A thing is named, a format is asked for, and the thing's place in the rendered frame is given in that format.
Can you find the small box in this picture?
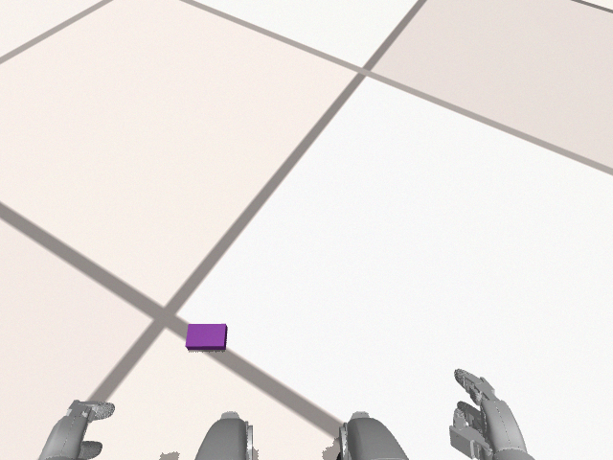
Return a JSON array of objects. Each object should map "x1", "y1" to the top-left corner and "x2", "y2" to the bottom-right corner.
[{"x1": 185, "y1": 324, "x2": 228, "y2": 350}]

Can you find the right robot hand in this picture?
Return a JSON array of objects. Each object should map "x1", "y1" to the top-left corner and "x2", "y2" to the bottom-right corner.
[{"x1": 449, "y1": 369, "x2": 528, "y2": 460}]

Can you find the left robot hand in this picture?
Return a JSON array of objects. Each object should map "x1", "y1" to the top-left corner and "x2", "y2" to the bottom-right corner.
[{"x1": 38, "y1": 400, "x2": 115, "y2": 460}]

